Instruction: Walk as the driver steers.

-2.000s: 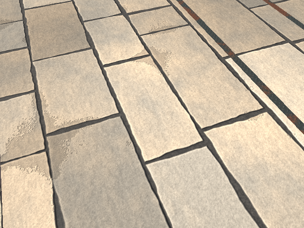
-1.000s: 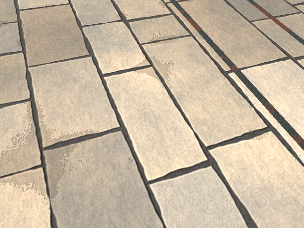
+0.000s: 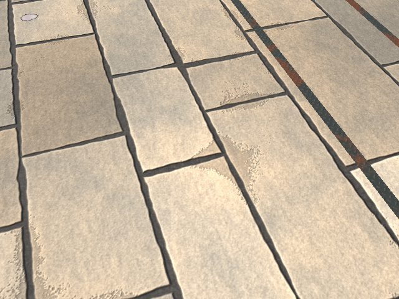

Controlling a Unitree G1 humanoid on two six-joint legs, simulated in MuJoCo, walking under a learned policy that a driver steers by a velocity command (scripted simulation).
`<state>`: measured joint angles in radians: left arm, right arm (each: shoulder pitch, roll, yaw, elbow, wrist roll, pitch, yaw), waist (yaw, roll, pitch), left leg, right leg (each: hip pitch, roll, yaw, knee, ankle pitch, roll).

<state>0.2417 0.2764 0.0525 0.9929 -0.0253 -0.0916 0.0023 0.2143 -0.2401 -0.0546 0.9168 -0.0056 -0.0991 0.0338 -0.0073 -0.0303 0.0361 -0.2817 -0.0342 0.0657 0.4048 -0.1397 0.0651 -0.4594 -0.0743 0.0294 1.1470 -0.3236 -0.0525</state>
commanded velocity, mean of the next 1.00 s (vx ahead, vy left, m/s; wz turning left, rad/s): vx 0.25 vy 0.00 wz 0.44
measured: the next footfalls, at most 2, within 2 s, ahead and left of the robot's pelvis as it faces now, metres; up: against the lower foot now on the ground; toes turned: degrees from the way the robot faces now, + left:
right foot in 0.32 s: +0.33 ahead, -0.12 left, +0.00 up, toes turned +7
left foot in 0.76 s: +0.18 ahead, +0.10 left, +0.00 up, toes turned +24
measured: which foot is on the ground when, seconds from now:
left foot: down 0.00-0.32, up 0.34-0.74, down 0.76-1.00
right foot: up 0.00-0.30, down 0.32-0.74, up 0.76-1.00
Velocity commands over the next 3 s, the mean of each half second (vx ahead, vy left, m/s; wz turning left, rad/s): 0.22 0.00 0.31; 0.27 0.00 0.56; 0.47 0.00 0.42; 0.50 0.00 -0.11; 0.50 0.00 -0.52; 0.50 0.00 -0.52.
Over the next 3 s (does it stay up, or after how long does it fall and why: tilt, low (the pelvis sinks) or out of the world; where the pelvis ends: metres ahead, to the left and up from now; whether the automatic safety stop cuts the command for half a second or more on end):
stays up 1.21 0.59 0.00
